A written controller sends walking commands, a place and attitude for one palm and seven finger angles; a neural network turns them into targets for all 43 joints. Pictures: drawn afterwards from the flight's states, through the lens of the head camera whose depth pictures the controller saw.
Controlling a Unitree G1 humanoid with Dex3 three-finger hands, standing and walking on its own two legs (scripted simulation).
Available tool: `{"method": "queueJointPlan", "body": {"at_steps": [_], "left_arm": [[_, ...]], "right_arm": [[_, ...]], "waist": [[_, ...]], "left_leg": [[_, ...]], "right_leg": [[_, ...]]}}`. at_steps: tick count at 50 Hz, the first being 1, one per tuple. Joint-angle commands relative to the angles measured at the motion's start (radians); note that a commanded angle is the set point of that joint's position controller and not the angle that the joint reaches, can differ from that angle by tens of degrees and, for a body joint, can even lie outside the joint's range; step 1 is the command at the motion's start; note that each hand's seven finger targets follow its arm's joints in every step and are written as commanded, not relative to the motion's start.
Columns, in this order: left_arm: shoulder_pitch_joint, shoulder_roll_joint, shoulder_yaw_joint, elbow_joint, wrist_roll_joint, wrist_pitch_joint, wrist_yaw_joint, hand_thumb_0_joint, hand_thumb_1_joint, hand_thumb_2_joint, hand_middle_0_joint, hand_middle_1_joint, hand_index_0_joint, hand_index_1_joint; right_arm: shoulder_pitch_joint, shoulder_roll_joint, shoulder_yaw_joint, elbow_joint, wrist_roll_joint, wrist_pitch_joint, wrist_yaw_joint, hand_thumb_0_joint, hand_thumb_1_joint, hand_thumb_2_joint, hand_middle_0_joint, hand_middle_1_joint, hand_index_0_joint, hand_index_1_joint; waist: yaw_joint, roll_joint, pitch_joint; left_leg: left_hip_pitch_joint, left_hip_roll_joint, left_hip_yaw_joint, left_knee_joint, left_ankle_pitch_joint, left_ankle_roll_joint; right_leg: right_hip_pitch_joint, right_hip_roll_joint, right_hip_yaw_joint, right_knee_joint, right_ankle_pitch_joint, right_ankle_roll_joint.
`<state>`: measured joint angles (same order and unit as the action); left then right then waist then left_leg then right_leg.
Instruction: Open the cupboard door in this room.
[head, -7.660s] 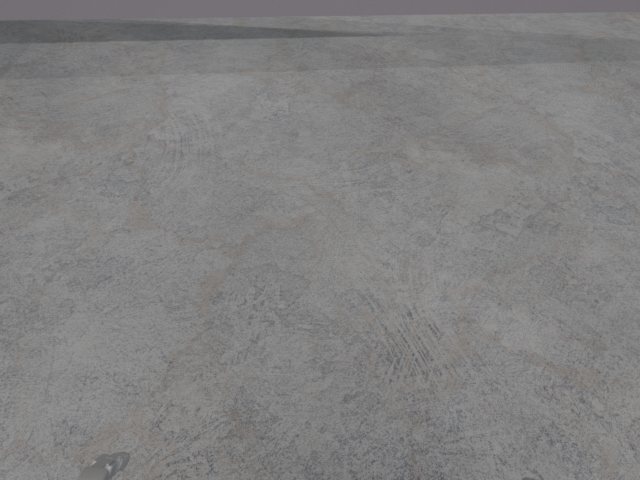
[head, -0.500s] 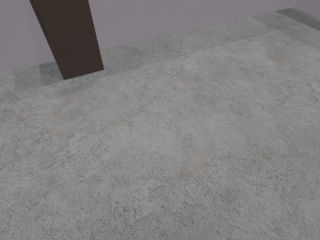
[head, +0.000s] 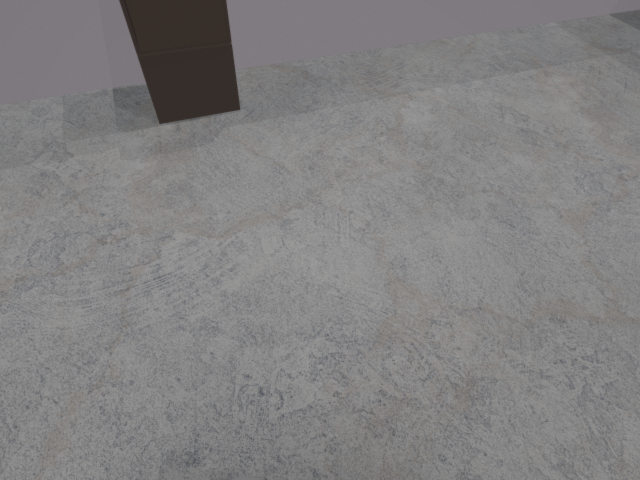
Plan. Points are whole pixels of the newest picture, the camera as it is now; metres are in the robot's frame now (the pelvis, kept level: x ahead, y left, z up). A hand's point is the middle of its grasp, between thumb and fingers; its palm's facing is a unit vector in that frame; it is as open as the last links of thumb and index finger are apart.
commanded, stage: turn or walk to find it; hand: left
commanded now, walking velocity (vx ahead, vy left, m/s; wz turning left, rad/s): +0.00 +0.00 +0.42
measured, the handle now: out of the picture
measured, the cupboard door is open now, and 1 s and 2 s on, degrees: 0 0 0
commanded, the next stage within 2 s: stand and wait in 0.66 s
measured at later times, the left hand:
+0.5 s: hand out of the picture +0.07 +0.17 -0.14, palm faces +0.23 -0.93 -0.29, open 7.4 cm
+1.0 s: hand out of the picture -0.14 +0.09 -0.17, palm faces +0.45 -0.87 -0.20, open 7.4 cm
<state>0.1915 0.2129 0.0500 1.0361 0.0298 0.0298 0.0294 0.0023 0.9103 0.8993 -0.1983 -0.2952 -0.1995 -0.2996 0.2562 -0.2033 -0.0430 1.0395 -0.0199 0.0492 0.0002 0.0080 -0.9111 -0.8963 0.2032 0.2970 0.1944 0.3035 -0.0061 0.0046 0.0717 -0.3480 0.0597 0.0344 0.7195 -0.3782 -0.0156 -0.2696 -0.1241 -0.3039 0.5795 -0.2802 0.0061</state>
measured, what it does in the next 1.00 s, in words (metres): steps on the spot, turning left: right foot, then left foot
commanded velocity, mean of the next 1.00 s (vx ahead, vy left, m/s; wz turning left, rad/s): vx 0.00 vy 0.00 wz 0.29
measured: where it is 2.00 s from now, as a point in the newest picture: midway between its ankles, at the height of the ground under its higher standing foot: outside the picture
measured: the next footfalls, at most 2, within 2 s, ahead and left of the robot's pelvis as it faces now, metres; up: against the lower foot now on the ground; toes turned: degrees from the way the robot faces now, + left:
right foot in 0.48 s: +0.06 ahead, -0.15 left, +0.00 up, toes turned +11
left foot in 0.98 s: -0.09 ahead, +0.05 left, +0.00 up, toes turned +25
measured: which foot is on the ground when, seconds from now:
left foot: down 0.00-0.48, up 0.50-0.96, down 0.98-1.00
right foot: down 0.00-0.04, up 0.06-0.46, down 0.48-1.00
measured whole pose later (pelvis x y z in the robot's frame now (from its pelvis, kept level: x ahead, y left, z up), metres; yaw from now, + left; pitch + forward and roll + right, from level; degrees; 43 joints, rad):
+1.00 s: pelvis -0.03 -0.06 +0.01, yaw +23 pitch +0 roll -1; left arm 0.34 0.18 0.02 1.08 0.02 0.01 0.03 0.00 0.91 0.90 -0.20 -0.30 -0.20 -0.30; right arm 0.13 -0.20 -0.03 1.04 0.00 0.02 -0.01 0.01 -0.91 -0.90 0.20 0.30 0.19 0.30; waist 0.05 -0.01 0.05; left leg -0.16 0.03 0.02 0.49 -0.33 -0.01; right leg -0.26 -0.07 -0.21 0.52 -0.26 -0.01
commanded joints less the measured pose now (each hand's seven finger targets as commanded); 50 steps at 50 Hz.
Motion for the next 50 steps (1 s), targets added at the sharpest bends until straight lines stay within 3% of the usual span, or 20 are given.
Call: {"method": "queueJointPlan", "body": {"at_steps": [1,2,3,5,10,17,21,22,23,24,25,27,29,31,38,44,47,48,49,50], "left_arm": [[-0.015,0.135,0.031,-0.087,-0.009,-0.004,-0.002,0.000,0.900,0.900,-0.200,-0.300,-0.200,-0.300],[-0.034,0.077,0.020,-0.119,-0.017,0.001,-0.006,0.000,0.900,0.900,-0.200,-0.300,-0.200,-0.300],[-0.069,0.083,0.018,-0.142,-0.009,0.004,-0.003,0.000,0.900,0.900,-0.200,-0.300,-0.200,-0.300],[-0.066,0.080,0.023,-0.124,-0.006,0.006,-0.003,0.000,0.900,0.900,-0.200,-0.300,-0.200,-0.300],[-0.039,0.073,0.017,-0.111,-0.015,-0.009,-0.008,0.000,0.900,0.900,-0.200,-0.300,-0.200,-0.300],[-0.084,0.063,0.013,-0.154,-0.023,-0.004,-0.002,0.000,0.900,0.900,-0.200,-0.300,-0.200,-0.300],[0.035,0.074,0.022,-0.129,-0.028,-0.015,0.000,0.000,0.900,0.900,-0.200,-0.300,-0.200,-0.300],[0.083,0.099,0.027,-0.117,-0.024,-0.022,0.001,0.000,0.900,0.900,-0.200,-0.300,-0.200,-0.300],[0.107,0.162,0.040,-0.119,-0.009,-0.033,0.006,0.000,0.900,0.900,-0.200,-0.300,-0.200,-0.300],[0.089,0.248,0.055,-0.137,0.002,-0.036,0.010,0.000,0.900,0.900,-0.200,-0.300,-0.200,-0.300],[0.074,0.240,0.046,-0.156,-0.009,-0.030,0.009,0.000,0.900,0.900,-0.200,-0.300,-0.200,-0.300],[-0.043,0.179,0.044,-0.183,-0.011,-0.030,0.012,0.000,0.900,0.900,-0.200,-0.300,-0.200,-0.300],[-0.066,0.126,0.022,-0.189,-0.014,-0.040,0.003,0.000,0.900,0.900,-0.200,-0.300,-0.200,-0.300],[-0.009,0.120,0.017,-0.176,-0.015,-0.045,0.002,0.000,0.900,0.900,-0.200,-0.300,-0.200,-0.300],[0.169,0.130,0.011,-0.101,-0.004,-0.053,0.008,0.000,0.900,0.900,-0.200,-0.300,-0.200,-0.300],[0.194,0.157,0.013,-0.035,0.004,-0.052,0.006,0.000,0.900,0.900,-0.200,-0.300,-0.200,-0.300],[0.138,0.137,0.003,-0.005,-0.012,-0.048,0.006,0.000,0.900,0.900,-0.200,-0.300,-0.200,-0.300],[0.140,0.103,-0.005,-0.005,-0.020,-0.044,0.006,0.000,0.900,0.900,-0.200,-0.300,-0.200,-0.300],[0.161,0.065,-0.013,-0.008,-0.025,-0.039,0.003,0.000,0.900,0.900,-0.200,-0.300,-0.200,-0.300],[0.148,0.045,-0.021,-0.006,-0.022,-0.032,0.004,0.000,0.900,0.900,-0.200,-0.300,-0.200,-0.300]], "right_arm": [[0.081,-0.120,-0.026,-0.070,-0.004,-0.037,0.002,0.000,-0.900,-0.900,0.200,0.300,0.200,0.300],[0.106,-0.198,-0.041,-0.074,-0.011,-0.047,-0.006,0.000,-0.900,-0.900,0.200,0.300,0.200,0.300],[0.117,-0.223,-0.046,-0.062,-0.015,-0.047,-0.017,0.000,-0.900,-0.900,0.200,0.300,0.200,0.300],[0.098,-0.189,-0.043,-0.056,-0.009,-0.056,-0.034,0.000,-0.900,-0.900,0.200,0.300,0.200,0.300],[0.076,-0.167,-0.041,-0.073,-0.001,-0.065,-0.039,0.000,-0.900,-0.900,0.200,0.300,0.200,0.300],[0.059,-0.176,-0.056,-0.090,-0.009,-0.045,-0.027,0.000,-0.900,-0.900,0.200,0.300,0.200,0.300],[-0.009,-0.188,-0.067,-0.122,-0.008,-0.032,-0.018,0.000,-0.900,-0.900,0.200,0.300,0.200,0.300],[-0.027,-0.181,-0.069,-0.128,-0.001,-0.030,-0.013,0.000,-0.900,-0.900,0.200,0.300,0.200,0.300],[-0.013,-0.125,-0.063,-0.139,0.006,-0.028,-0.008,0.000,-0.900,-0.900,0.200,0.300,0.200,0.300],[-0.019,-0.068,-0.053,-0.170,0.005,-0.026,-0.007,0.000,-0.900,-0.900,0.200,0.300,0.200,0.300],[-0.059,-0.126,-0.066,-0.172,-0.004,-0.015,-0.006,0.000,-0.900,-0.900,0.200,0.300,0.200,0.300],[-0.019,-0.130,-0.075,-0.133,-0.010,0.008,0.004,0.000,-0.900,-0.900,0.200,0.300,0.200,0.300],[0.016,-0.115,-0.067,-0.097,-0.010,0.011,0.013,0.000,-0.900,-0.900,0.200,0.300,0.200,0.300],[0.019,-0.109,-0.063,-0.090,-0.006,0.013,0.014,0.000,-0.900,-0.900,0.200,0.300,0.200,0.300],[-0.086,-0.098,-0.037,-0.096,-0.001,0.009,0.003,0.000,-0.900,-0.900,0.200,0.300,0.200,0.300],[-0.101,-0.067,-0.007,-0.066,0.015,-0.017,-0.009,0.000,-0.900,-0.900,0.200,0.300,0.200,0.300],[-0.015,-0.064,0.003,-0.015,0.020,-0.038,-0.017,0.000,-0.900,-0.900,0.200,0.300,0.200,0.300],[0.002,-0.091,0.000,-0.004,0.018,-0.053,-0.020,0.000,-0.900,-0.900,0.200,0.300,0.200,0.300],[-0.012,-0.145,-0.009,-0.007,0.010,-0.060,-0.025,0.000,-0.900,-0.900,0.200,0.300,0.200,0.300],[-0.048,-0.173,-0.009,-0.016,0.007,-0.052,-0.027,0.000,-0.900,-0.900,0.200,0.300,0.200,0.300]], "waist": [[-0.025,0.114,-0.069],[-0.040,0.333,-0.024],[-0.049,0.290,-0.021],[-0.027,0.229,-0.062],[-0.015,0.095,-0.179],[-0.035,0.178,-0.113],[0.016,0.167,-0.123],[0.039,0.120,-0.133],[0.046,-0.067,-0.141],[0.045,-0.341,-0.092],[0.054,-0.256,-0.063],[-0.013,-0.216,0.018],[-0.039,-0.156,0.038],[-0.024,-0.167,0.005],[0.047,-0.148,-0.070],[0.060,-0.181,-0.118],[0.005,-0.154,-0.141],[0.000,-0.058,-0.156],[0.010,0.097,-0.156],[0.018,0.171,-0.104]], "left_leg": [[0.073,0.111,-0.172,-0.272,0.214,0.047],[0.081,0.268,-0.452,-0.449,0.313,0.127],[0.082,0.321,-0.509,-0.490,0.354,0.196],[0.170,0.255,-0.446,-0.433,0.456,0.181],[0.329,0.175,-0.305,-0.351,0.677,0.181],[0.222,0.160,-0.359,-0.363,0.585,0.197],[0.055,0.111,-0.367,-0.310,0.448,0.150],[-0.016,0.070,-0.333,-0.257,0.349,0.109],[-0.154,-0.022,-0.245,-0.120,0.139,0.046],[-0.289,-0.142,-0.095,0.119,-0.163,-0.015],[-0.231,-0.098,-0.134,0.292,-0.188,-0.006],[-0.210,-0.070,-0.147,0.454,-0.074,-0.002],[-0.197,-0.060,-0.108,0.511,0.041,-0.021],[-0.205,-0.062,-0.091,0.521,0.083,-0.036],[-0.163,-0.031,-0.077,0.301,-0.006,-0.053],[0.013,-0.028,-0.012,-0.050,-0.081,-0.025],[0.226,-0.027,0.000,-0.343,0.164,-0.010],[0.318,0.029,-0.050,-0.398,0.268,0.010],[0.345,0.153,-0.185,-0.382,0.410,0.058],[0.277,0.240,-0.241,-0.399,0.477,0.115]], "right_leg": [[-0.087,-0.134,0.085,0.061,-0.019,-0.011],[-0.217,0.007,0.072,0.264,-0.226,0.059],[-0.236,0.035,0.196,0.431,-0.321,0.042],[-0.321,0.029,0.280,0.540,-0.232,0.036],[-0.315,0.052,0.303,0.539,-0.125,0.070],[-0.182,0.080,0.300,0.269,-0.176,0.070],[0.065,0.107,0.276,-0.032,-0.028,0.057],[0.169,0.088,0.274,-0.159,0.073,0.058],[0.279,-0.060,0.410,-0.269,0.040,0.023],[0.239,-0.308,0.690,-0.329,0.049,-0.081],[0.060,-0.354,0.684,-0.351,0.037,-0.141],[-0.079,-0.255,0.585,-0.391,-0.133,-0.103],[-0.060,-0.154,0.412,-0.343,0.024,-0.070],[0.012,-0.134,0.348,-0.319,0.117,-0.069],[0.197,-0.184,0.378,-0.271,0.364,-0.123],[0.223,-0.196,0.391,-0.237,0.499,-0.169],[0.132,-0.135,0.332,-0.170,0.417,-0.096],[0.069,-0.083,0.289,-0.121,0.333,-0.051],[-0.017,-0.021,0.234,-0.071,0.172,-0.006],[-0.039,0.008,0.195,-0.046,-0.024,0.021]]}}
